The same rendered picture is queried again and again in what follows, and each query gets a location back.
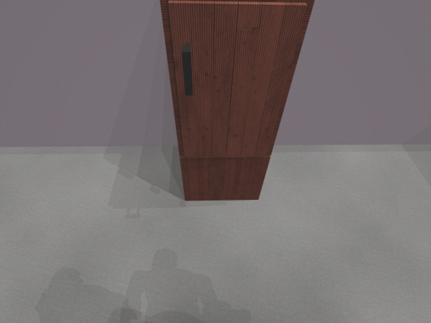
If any cupboard door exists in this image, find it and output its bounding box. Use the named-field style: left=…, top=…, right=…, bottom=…
left=168, top=1, right=308, bottom=156

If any handle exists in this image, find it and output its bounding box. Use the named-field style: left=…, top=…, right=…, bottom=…
left=182, top=42, right=193, bottom=96

